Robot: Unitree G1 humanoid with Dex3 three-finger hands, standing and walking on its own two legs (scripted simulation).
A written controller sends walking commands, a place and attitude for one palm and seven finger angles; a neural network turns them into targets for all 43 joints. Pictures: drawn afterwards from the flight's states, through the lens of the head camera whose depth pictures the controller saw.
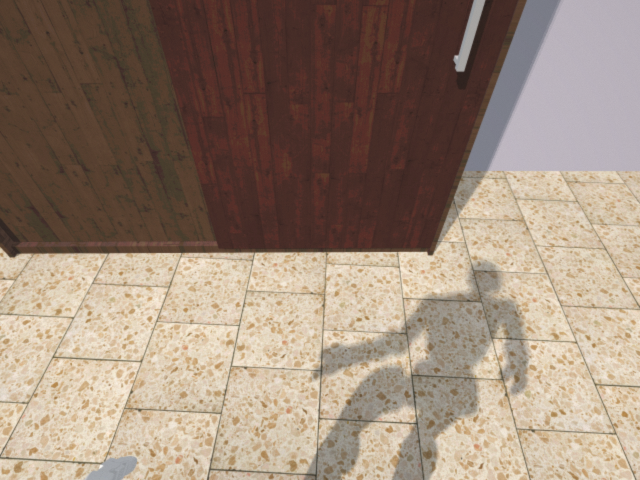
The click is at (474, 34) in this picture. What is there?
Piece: wardrobe's sliding door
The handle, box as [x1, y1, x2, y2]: [453, 0, 484, 71]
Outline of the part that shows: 484,0 473,1 459,54 455,55 453,59 456,64 455,68 457,71 463,71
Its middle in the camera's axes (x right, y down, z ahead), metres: +0.35 -0.52 +0.90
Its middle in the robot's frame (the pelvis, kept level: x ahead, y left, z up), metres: +1.06 -0.29 +0.16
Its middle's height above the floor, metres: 0.93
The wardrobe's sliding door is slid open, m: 0.00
